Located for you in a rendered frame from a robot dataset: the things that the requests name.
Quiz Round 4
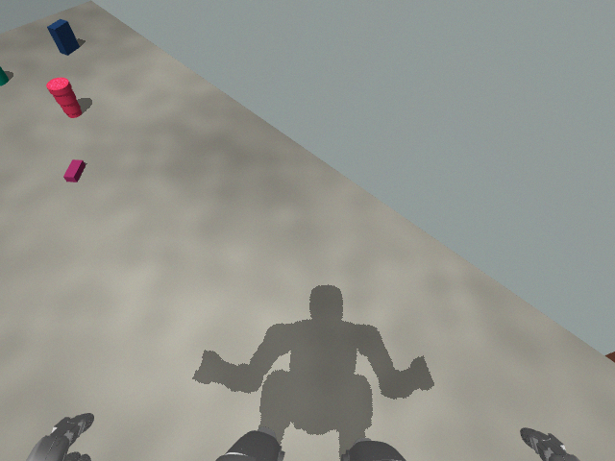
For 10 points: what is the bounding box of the right robot hand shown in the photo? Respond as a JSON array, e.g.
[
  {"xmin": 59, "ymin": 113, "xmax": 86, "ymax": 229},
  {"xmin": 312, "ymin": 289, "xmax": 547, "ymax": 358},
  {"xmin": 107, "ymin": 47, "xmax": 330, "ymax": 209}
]
[{"xmin": 520, "ymin": 427, "xmax": 579, "ymax": 461}]

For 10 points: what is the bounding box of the left robot hand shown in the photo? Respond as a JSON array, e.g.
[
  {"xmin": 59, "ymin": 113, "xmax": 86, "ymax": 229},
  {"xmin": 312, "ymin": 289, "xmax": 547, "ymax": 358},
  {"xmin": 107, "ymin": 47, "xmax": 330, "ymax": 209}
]
[{"xmin": 26, "ymin": 413, "xmax": 94, "ymax": 461}]

